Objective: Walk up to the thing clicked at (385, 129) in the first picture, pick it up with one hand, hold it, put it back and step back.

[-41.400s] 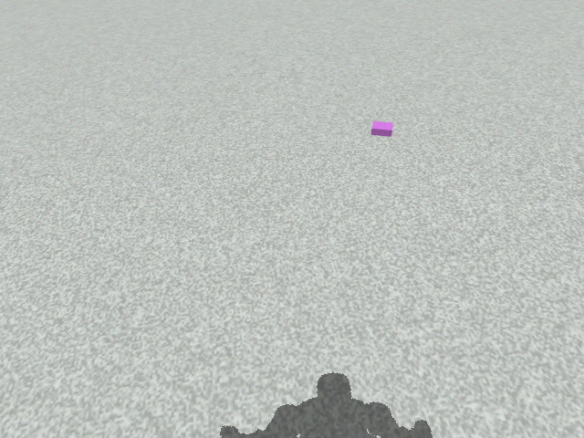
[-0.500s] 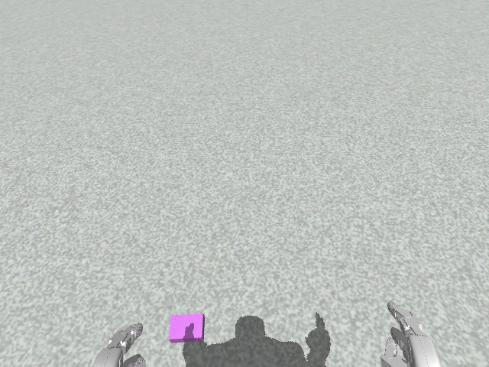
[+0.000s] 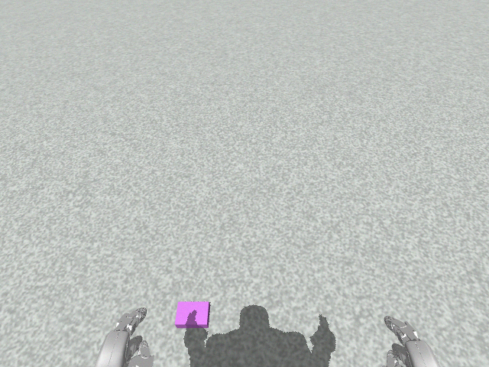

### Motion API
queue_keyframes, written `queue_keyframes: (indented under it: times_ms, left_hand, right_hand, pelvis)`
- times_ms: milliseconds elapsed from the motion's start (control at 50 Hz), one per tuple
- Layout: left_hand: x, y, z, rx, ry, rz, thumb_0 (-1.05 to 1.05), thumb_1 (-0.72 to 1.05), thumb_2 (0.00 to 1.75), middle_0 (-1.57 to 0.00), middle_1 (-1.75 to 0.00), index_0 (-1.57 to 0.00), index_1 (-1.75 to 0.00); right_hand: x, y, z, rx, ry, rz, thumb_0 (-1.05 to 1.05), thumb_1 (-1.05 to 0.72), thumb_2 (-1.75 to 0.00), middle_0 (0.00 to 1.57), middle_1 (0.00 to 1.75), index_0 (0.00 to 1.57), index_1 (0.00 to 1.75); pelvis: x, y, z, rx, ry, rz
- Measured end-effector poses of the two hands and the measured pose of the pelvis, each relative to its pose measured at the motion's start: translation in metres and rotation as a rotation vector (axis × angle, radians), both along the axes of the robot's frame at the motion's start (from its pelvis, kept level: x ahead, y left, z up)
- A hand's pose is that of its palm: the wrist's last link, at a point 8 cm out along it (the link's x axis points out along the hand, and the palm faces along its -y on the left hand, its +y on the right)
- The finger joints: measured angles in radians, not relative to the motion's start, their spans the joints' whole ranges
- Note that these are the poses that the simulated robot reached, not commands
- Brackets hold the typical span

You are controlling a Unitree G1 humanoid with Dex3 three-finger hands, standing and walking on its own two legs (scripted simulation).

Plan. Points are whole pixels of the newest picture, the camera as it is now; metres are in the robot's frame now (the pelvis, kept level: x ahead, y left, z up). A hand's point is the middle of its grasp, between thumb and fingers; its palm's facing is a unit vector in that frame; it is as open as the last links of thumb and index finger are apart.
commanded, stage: stand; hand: left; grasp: from above
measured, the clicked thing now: (193, 314) +0.45 +0.25 -0.70
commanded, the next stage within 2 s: none
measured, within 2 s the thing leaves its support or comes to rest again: neither
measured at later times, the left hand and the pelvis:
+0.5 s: hand out of the picture +0.03 +0.24 -0.11, palm faces +0.04 -0.94 -0.33, open 7.4 cm; pelvis +0.00 +0.01 +0.05, yaw +1 degrees
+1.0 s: hand out of the picture +0.04 +0.24 -0.10, palm faces +0.04 -0.94 -0.35, open 7.4 cm; pelvis +0.00 +0.00 +0.06, yaw +1 degrees
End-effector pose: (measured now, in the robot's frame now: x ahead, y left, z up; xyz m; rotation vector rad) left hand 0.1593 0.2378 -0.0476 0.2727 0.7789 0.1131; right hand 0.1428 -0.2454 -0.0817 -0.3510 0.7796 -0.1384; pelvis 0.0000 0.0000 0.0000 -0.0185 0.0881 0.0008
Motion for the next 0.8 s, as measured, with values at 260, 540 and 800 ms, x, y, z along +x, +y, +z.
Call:
queue_keyframes:
  times_ms: [260,540,800]
  left_hand:
    - [-0.075,0.050,-0.031,0.059,0.298,0.140,0.01,0.91,0.90,-0.20,-0.30,-0.20,-0.30]
    - [-0.138,0.049,-0.029,0.034,0.491,0.198,0.01,0.91,0.90,-0.20,-0.30,-0.20,-0.30]
    - [-0.136,0.053,-0.021,0.058,0.493,0.205,0.01,0.91,0.90,-0.20,-0.30,-0.20,-0.30]
  right_hand:
    - [-0.052,-0.025,-0.001,0.022,0.307,-0.090,0.01,-0.91,-0.90,0.21,0.30,0.20,0.30]
    - [-0.080,-0.016,0.003,0.062,0.424,-0.131,0.01,-0.91,-0.90,0.21,0.30,0.20,0.30]
    - [-0.084,-0.029,0.006,0.056,0.446,-0.142,0.01,-0.91,-0.90,0.21,0.30,0.20,0.30]
  pelvis:
    - [0.001,0.007,0.030,0.013,-0.102,0.002]
    - [-0.002,0.008,0.051,0.012,-0.156,0.015]
    - [-0.005,0.002,0.055,0.014,-0.163,0.021]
